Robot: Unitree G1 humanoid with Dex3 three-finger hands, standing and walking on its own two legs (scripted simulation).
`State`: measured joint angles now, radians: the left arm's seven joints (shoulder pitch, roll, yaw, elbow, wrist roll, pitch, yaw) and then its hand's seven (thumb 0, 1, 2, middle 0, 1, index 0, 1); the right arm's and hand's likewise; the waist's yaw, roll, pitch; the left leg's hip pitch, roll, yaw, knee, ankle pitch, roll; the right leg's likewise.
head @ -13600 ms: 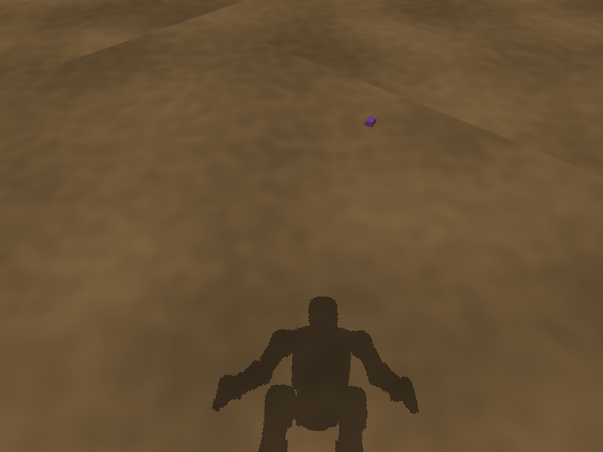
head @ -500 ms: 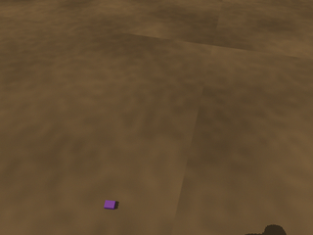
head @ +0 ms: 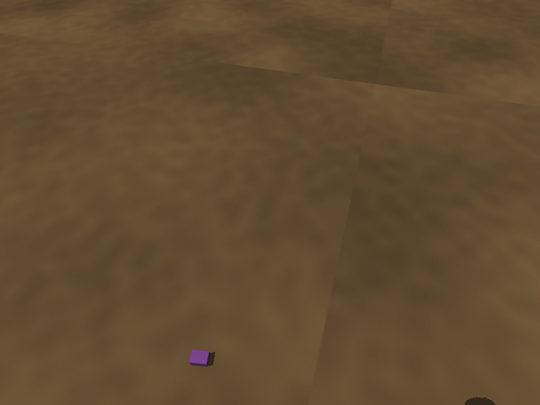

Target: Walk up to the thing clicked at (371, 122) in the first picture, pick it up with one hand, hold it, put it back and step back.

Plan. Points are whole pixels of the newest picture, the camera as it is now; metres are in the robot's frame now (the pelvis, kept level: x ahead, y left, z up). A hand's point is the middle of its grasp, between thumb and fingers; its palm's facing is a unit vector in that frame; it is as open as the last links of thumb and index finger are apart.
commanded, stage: walk up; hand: left
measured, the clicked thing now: (199, 358) +0.42 +0.28 -0.76
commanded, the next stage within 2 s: stand in 1.06 s
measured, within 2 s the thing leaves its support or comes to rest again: neither
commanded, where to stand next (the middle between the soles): +0.03 +0.03 m, yaw +1 degrees
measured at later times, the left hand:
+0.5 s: hand out of the picture +0.06 +0.28 -0.15, palm faces +0.01 -0.91 -0.42, open 7.4 cm
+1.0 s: hand out of the picture +0.05 +0.28 -0.15, palm faces +0.01 -0.91 -0.42, open 7.4 cm
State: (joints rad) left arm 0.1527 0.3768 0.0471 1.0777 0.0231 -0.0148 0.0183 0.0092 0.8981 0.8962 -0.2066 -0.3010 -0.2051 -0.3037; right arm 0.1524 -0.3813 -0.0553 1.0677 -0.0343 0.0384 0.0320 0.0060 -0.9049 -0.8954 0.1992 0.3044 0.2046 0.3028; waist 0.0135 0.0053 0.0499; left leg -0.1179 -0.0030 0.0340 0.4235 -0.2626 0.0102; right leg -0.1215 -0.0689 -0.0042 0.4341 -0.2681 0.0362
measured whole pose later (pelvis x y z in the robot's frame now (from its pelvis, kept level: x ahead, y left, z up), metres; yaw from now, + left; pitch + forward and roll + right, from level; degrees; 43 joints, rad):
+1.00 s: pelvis -0.01 +0.00 +0.00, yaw +1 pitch -4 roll +0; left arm 0.18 0.38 0.02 1.05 0.02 -0.03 0.03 0.01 0.90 0.90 -0.21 -0.30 -0.20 -0.30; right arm 0.13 -0.37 -0.06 1.02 -0.02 0.05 0.04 0.01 -0.90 -0.90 0.20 0.30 0.21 0.30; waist 0.01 0.01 0.07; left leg -0.12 -0.01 0.01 0.44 -0.26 0.01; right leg -0.11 -0.08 -0.02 0.44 -0.26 0.05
